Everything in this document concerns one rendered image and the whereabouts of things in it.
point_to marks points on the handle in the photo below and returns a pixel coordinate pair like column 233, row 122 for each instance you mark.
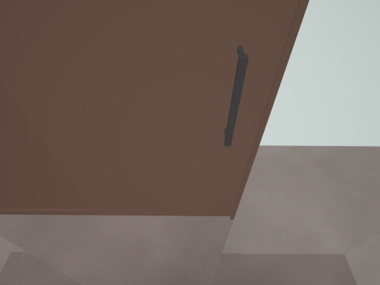
column 242, row 63

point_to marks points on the wardrobe door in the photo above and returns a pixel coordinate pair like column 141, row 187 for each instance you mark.
column 30, row 175
column 132, row 96

